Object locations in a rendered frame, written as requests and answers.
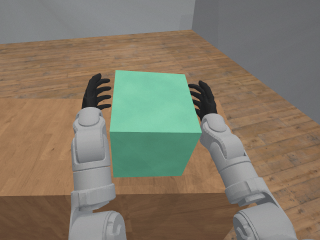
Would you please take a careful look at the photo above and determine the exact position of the left robot upper arm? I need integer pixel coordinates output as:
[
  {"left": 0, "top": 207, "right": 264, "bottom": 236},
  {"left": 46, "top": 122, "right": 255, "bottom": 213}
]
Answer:
[{"left": 69, "top": 210, "right": 127, "bottom": 240}]

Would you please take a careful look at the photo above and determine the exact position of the robot right forearm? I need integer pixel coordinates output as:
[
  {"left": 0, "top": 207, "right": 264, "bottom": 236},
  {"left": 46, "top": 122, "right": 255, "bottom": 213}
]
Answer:
[{"left": 199, "top": 113, "right": 297, "bottom": 237}]

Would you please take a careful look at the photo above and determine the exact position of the robot right hand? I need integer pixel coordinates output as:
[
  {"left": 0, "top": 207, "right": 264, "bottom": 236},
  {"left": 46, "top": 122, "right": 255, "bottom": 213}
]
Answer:
[{"left": 188, "top": 80, "right": 218, "bottom": 122}]

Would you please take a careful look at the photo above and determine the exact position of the robot left hand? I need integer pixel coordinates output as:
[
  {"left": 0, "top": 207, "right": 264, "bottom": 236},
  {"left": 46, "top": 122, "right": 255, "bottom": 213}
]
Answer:
[{"left": 81, "top": 73, "right": 112, "bottom": 110}]

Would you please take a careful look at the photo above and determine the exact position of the carton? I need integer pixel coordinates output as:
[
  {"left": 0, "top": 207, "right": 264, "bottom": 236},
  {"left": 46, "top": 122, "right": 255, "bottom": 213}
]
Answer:
[{"left": 109, "top": 70, "right": 202, "bottom": 178}]

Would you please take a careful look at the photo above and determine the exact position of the robot left forearm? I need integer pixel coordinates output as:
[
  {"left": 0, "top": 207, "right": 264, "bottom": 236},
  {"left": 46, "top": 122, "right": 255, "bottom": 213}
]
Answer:
[{"left": 68, "top": 107, "right": 116, "bottom": 240}]

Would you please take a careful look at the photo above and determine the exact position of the right robot upper arm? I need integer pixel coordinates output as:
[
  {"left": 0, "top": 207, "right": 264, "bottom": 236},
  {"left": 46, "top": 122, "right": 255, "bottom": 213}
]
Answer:
[{"left": 233, "top": 202, "right": 315, "bottom": 240}]

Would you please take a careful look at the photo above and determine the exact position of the pedestal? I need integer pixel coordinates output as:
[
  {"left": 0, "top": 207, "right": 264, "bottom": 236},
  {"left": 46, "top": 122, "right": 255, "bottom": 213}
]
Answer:
[{"left": 0, "top": 98, "right": 249, "bottom": 240}]

